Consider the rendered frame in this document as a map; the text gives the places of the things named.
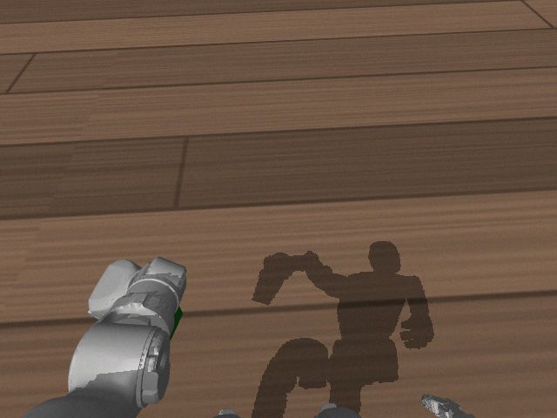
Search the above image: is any carton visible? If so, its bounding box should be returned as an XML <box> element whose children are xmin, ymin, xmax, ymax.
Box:
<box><xmin>170</xmin><ymin>307</ymin><xmax>183</xmax><ymax>341</ymax></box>

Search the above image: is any left robot hand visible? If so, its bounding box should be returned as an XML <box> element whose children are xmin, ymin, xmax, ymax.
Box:
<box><xmin>88</xmin><ymin>260</ymin><xmax>142</xmax><ymax>320</ymax></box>

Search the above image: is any right robot hand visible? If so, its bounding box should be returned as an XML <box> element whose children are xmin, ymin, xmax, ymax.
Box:
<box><xmin>421</xmin><ymin>394</ymin><xmax>476</xmax><ymax>418</ymax></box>

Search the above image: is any left robot arm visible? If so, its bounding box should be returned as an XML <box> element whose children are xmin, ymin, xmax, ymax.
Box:
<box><xmin>21</xmin><ymin>256</ymin><xmax>186</xmax><ymax>418</ymax></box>

